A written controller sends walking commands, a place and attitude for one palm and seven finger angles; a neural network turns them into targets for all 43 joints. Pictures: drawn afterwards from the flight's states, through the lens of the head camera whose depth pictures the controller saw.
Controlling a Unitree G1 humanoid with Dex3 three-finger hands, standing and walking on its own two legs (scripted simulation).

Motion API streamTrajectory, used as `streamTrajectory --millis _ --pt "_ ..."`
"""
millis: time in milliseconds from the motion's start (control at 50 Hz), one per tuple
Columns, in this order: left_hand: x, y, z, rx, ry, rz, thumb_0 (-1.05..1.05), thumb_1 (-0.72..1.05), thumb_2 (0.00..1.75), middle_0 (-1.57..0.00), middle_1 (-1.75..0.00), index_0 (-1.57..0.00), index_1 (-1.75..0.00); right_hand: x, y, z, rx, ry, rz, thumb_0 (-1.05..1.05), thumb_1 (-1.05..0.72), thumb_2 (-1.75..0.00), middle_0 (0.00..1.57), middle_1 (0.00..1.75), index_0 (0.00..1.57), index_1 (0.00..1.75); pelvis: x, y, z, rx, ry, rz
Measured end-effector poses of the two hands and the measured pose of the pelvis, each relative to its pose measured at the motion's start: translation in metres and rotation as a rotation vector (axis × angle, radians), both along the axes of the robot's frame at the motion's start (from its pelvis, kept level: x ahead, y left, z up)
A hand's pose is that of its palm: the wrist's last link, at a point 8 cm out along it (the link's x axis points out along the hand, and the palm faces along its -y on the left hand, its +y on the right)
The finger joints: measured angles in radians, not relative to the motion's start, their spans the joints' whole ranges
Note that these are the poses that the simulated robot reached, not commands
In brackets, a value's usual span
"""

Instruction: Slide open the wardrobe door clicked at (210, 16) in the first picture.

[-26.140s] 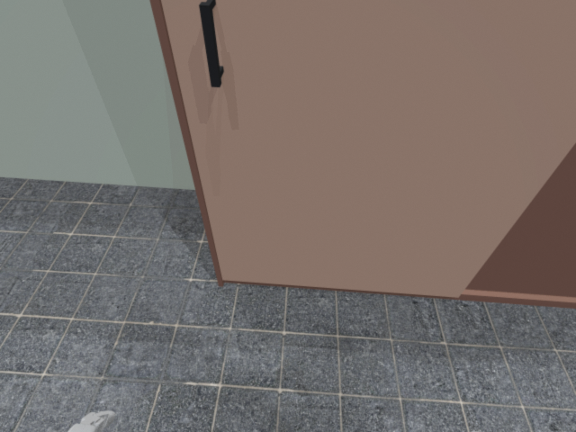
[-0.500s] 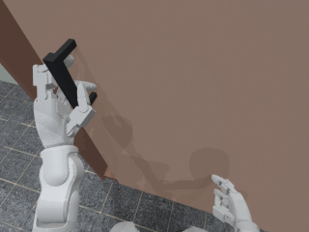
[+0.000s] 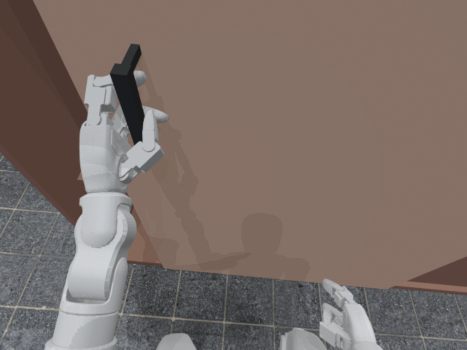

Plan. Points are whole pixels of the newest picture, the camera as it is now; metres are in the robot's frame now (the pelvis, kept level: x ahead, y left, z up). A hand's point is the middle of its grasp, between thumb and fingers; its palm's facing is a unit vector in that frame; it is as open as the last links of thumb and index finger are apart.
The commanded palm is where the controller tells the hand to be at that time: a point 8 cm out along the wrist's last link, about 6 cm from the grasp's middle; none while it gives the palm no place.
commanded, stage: step sideways, sliding the door along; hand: left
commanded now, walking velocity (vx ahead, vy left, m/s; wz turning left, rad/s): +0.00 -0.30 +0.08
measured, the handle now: (140, 108) +0.37 +0.20 +0.19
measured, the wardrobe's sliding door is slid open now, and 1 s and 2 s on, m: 0.19 0.25 0.25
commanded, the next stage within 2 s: stop walking and hold the door there in 0.50 s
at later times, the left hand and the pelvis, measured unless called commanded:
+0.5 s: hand (196, 147) +0.33 +0.12 +0.18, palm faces +0.34 -0.94 +0.07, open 6.9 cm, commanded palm +0.30 +0.09 +0.17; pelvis -0.05 -0.10 -0.01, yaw +5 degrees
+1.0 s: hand (194, 147) +0.34 +0.12 +0.17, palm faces +0.54 -0.76 -0.37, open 5.9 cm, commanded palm +0.29 +0.16 +0.15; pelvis -0.02 -0.20 -0.01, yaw +1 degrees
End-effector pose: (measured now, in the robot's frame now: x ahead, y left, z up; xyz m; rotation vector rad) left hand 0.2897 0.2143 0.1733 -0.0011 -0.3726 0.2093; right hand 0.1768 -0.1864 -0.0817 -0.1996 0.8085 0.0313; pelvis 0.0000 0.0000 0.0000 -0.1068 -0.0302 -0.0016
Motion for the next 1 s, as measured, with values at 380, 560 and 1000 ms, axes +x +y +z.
streamTrajectory --millis 380,560,1000 --pt "-0.001 -0.047 0.001 -0.001 0.014 0.191 0.01 0.82 0.86 -0.35 -1.40 -0.02 -1.19 -0.035 -0.124 -0.042 -0.117 0.071 -0.037 0.01 -0.90 -0.90 0.20 0.30 0.20 0.30 -0.040 -0.078 -0.025 0.080 0.025 0.090" --pt "0.000 -0.060 0.001 -0.046 0.013 0.137 0.02 0.81 0.87 -0.34 -1.40 -0.07 -1.19 -0.021 -0.111 -0.009 -0.078 0.072 0.063 0.01 -0.90 -0.90 0.20 0.30 0.20 0.30 -0.045 -0.109 -0.003 0.007 -0.013 0.087" --pt "0.001 -0.063 0.011 0.328 0.294 0.432 -0.16 0.62 0.80 -0.45 -1.40 -0.37 -1.39 -0.024 -0.280 -0.045 -0.072 0.015 -0.180 0.01 -0.90 -0.90 0.20 0.30 0.20 0.30 -0.019 -0.198 -0.012 0.151 0.003 0.020"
